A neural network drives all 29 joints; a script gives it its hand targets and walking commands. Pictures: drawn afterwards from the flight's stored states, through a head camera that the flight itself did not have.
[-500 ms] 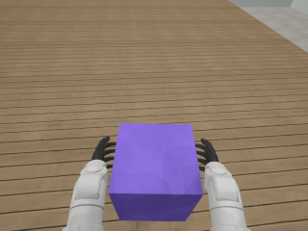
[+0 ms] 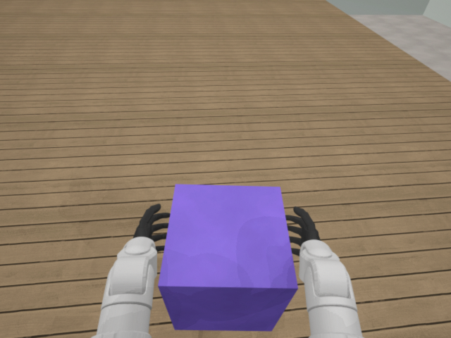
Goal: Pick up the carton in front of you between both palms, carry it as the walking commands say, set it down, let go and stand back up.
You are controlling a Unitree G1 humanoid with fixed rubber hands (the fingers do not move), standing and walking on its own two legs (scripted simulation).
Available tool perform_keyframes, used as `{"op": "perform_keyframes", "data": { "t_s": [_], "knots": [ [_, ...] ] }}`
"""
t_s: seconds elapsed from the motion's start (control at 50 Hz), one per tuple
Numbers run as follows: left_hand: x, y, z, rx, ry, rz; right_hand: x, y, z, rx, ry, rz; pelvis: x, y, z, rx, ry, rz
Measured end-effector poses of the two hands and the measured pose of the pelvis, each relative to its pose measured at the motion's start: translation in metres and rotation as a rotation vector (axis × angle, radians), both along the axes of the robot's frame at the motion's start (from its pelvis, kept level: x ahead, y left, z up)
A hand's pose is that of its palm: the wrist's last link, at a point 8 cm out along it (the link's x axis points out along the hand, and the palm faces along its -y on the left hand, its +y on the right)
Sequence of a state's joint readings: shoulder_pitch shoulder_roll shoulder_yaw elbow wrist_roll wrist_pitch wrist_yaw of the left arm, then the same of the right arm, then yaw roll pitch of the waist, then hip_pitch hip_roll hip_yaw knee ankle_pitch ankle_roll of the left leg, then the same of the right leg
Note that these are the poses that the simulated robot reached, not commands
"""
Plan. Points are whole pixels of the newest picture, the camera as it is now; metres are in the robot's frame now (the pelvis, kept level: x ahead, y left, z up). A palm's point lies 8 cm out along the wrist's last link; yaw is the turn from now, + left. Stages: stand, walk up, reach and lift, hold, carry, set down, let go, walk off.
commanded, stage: carry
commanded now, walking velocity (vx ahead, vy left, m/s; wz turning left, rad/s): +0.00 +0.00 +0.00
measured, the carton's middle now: (225, 260) +0.31 +0.00 -0.05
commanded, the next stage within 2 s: hold in 0.58 s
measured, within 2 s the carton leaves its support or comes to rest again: neither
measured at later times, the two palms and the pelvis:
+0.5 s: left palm (137, 248) +0.28 +0.16 +0.04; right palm (304, 250) +0.28 -0.14 +0.04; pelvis -0.01 +0.01 +0.00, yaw +0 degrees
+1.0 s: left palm (114, 272) +0.23 +0.18 +0.05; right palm (285, 234) +0.31 -0.11 +0.05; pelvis -0.01 -0.04 +0.01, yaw +14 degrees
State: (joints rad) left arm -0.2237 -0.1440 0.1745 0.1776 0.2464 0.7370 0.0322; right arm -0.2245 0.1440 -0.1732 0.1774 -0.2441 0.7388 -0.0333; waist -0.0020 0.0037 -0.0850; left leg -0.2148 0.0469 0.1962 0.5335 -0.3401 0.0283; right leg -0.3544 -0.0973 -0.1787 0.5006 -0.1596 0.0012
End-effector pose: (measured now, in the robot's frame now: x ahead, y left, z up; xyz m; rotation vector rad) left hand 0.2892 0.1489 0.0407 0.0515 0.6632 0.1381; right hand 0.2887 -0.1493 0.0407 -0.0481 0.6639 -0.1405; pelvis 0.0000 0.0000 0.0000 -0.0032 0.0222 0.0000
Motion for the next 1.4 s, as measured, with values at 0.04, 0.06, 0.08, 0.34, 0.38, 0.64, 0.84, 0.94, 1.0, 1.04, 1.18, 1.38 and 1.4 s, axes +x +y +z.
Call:
{"op": "perform_keyframes", "data": {
  "t_s": [0.04,0.06,0.08,0.34,0.38,0.64,0.84,0.94,1.0,1.04,1.18,1.38,1.4],
  "knots": [
    [-0.001,0.001,0.000,0.000,0.001,0.000,-0.001,0.001,0.000,0.000,0.001,0.000,-0.001,0.001,0.000,0.000,0.000,0.000],
    [-0.001,0.001,0.000,0.000,0.001,0.000,-0.001,0.001,0.000,-0.001,0.001,0.001,-0.001,0.001,0.000,0.000,0.000,0.000],
    [-0.001,0.002,0.000,0.000,0.001,0.001,-0.001,0.002,0.000,-0.001,0.001,0.001,-0.001,0.002,0.000,0.000,0.000,0.000],
    [-0.005,0.008,-0.001,-0.001,0.001,0.003,-0.004,0.007,-0.001,-0.002,0.001,0.003,-0.004,0.007,-0.001,-0.002,0.000,0.001],
    [-0.005,0.008,-0.001,-0.001,0.002,0.004,-0.004,0.008,-0.001,-0.002,0.002,0.003,-0.005,0.007,-0.001,-0.002,0.000,0.002],
    [-0.012,0.014,-0.002,0.003,0.004,0.002,-0.010,0.013,0.000,-0.008,0.002,0.016,-0.008,0.010,0.004,-0.011,-0.056,0.047],
    [-0.055,0.045,0.004,-0.002,-0.002,0.203,0.008,0.051,0.007,-0.007,-0.004,0.226,-0.012,-0.011,0.010,0.019,-0.138,0.194],
    [-0.060,0.041,0.010,0.000,-0.003,0.246,0.016,0.050,0.010,0.002,-0.006,0.259,-0.012,-0.026,0.010,0.021,-0.152,0.233],
    [-0.059,0.033,0.013,0.003,-0.001,0.250,0.019,0.042,0.011,0.011,-0.003,0.260,-0.011,-0.035,0.010,0.022,-0.154,0.246],
    [-0.057,0.026,0.014,0.005,0.002,0.248,0.020,0.035,0.010,0.015,-0.001,0.258,-0.010,-0.041,0.010,0.022,-0.155,0.251],
    [-0.050,0.010,0.016,0.011,0.006,0.249,0.026,0.018,0.011,0.031,0.003,0.259,-0.004,-0.059,0.010,0.024,-0.154,0.263],
    [-0.025,0.009,0.001,0.003,0.028,0.258,0.049,0.020,-0.001,0.058,0.028,0.212,-0.002,-0.067,0.004,0.012,-0.123,0.274],
    [-0.021,0.010,-0.002,0.006,0.034,0.253,0.051,0.020,-0.005,0.057,0.033,0.205,-0.003,-0.066,0.003,0.009,-0.113,0.276]
  ]
}}
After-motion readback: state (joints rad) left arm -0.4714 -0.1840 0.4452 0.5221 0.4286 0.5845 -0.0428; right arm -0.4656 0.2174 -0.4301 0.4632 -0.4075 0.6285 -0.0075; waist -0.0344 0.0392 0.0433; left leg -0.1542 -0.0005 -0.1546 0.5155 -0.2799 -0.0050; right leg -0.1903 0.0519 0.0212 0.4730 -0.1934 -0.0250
